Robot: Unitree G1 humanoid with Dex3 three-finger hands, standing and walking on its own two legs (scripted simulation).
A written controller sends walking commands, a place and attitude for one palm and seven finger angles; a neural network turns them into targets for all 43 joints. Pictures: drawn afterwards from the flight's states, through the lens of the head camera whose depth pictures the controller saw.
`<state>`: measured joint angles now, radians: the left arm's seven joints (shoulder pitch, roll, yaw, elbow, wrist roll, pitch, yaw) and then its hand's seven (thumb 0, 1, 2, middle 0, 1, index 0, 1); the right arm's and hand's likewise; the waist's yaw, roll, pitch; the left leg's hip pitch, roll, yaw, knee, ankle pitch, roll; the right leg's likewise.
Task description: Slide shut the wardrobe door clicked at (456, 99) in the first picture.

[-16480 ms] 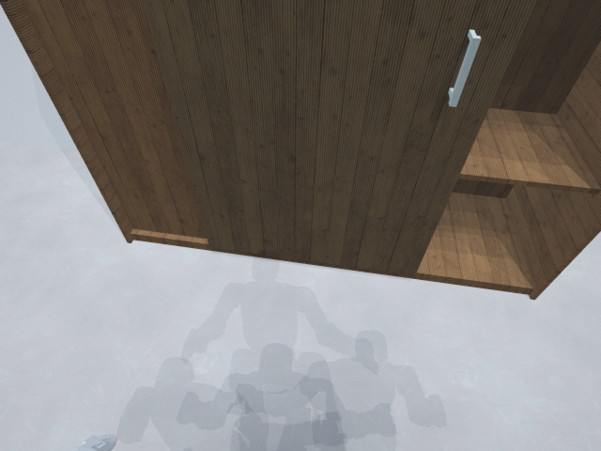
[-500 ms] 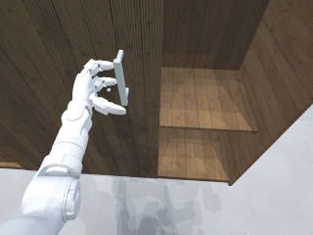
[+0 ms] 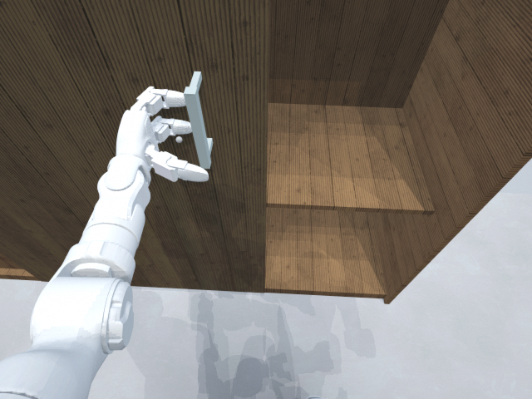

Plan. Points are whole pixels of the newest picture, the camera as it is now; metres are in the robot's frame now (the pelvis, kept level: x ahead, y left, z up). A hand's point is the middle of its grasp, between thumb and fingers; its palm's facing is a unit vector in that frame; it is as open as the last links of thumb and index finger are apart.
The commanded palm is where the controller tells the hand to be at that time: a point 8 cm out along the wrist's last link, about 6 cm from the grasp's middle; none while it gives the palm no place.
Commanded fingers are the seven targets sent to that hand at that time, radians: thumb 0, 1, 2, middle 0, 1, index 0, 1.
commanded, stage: slide the fingers in behind the handle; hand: left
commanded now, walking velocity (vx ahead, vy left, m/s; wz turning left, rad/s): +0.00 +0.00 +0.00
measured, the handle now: (201, 123) +0.51 +0.09 +0.13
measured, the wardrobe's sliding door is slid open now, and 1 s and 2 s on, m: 0.46 0.46 0.46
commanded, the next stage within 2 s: grip the handle and tug to test in 1.58 s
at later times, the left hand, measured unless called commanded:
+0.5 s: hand (196, 144) +0.46 +0.10 +0.12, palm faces -0.07 -1.00 -0.03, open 13.8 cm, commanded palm +0.44 +0.15 +0.13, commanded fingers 0.00 -0.50 0.30 -0.30 -1.20 -0.30 -1.20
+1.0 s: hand (214, 146) +0.46 +0.07 +0.12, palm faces -0.08 -1.00 -0.02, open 14.0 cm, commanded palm +0.43 +0.13 +0.13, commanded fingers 0.00 -0.50 0.30 -0.30 -1.20 -0.30 -1.20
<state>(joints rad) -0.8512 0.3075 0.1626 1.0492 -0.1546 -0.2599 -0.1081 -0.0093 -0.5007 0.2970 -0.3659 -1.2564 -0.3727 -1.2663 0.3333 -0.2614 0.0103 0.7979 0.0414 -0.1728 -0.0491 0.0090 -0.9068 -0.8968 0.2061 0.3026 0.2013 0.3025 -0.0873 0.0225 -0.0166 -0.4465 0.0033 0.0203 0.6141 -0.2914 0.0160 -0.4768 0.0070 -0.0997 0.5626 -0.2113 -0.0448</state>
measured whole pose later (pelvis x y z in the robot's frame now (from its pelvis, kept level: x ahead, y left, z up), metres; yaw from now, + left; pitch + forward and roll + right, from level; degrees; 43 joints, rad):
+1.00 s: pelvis +0.02 +0.00 +0.01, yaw -2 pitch +5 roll +0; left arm -0.67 0.16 0.10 0.80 -0.13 -0.16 0.00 -0.01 -0.50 0.30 -0.30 -1.20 -0.31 -1.20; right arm 0.28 -0.23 0.01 0.75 0.04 -0.12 -0.04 0.01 -0.91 -0.90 0.21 0.30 0.20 0.30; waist -0.07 0.03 -0.03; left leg -0.34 0.01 0.05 0.56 -0.30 0.01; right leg -0.39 0.02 -0.07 0.53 -0.22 -0.04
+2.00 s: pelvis +0.01 +0.00 +0.01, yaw -2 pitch +4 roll +0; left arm -0.67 0.16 0.09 0.80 -0.14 -0.17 0.01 -0.01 -0.13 0.46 -0.34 -1.25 -0.34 -1.25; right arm 0.29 -0.23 0.00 0.76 0.04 -0.13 -0.04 0.01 -0.91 -0.90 0.21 0.30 0.20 0.30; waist -0.06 0.03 -0.03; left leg -0.33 0.01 0.05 0.55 -0.29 0.02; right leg -0.38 0.02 -0.07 0.51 -0.20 -0.04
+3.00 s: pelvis +0.03 +0.00 +0.01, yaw -3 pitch +4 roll +0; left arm -0.55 0.14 0.09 0.61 -0.14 -0.09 0.03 0.02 0.80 0.82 -0.35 -1.37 -0.35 -1.39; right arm 0.28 -0.23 0.00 0.71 0.04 -0.09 -0.03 0.01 -0.91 -0.90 0.20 0.30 0.20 0.30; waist -0.06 0.04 -0.05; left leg -0.29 0.02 0.06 0.53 -0.31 0.01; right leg -0.35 0.03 -0.05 0.50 -0.22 -0.04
